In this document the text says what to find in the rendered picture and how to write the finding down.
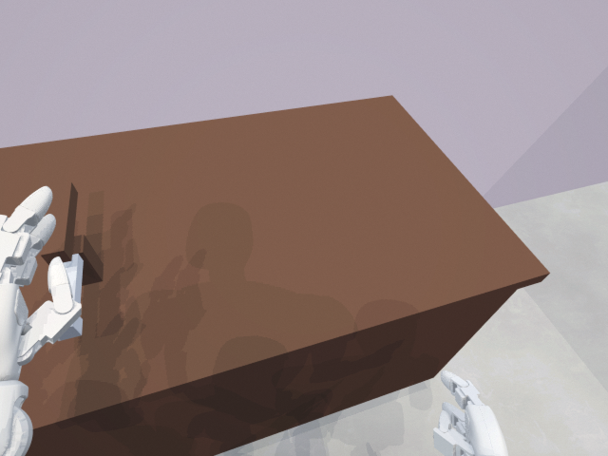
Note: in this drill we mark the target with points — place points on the left robot hand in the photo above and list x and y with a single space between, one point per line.
22 237

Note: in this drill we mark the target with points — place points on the tap lever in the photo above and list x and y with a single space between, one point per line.
74 269

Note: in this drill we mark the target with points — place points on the right robot hand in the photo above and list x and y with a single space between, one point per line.
477 430

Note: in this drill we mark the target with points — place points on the counter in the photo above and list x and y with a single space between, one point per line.
247 275

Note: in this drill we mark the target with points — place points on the left robot forearm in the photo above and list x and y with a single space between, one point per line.
15 425

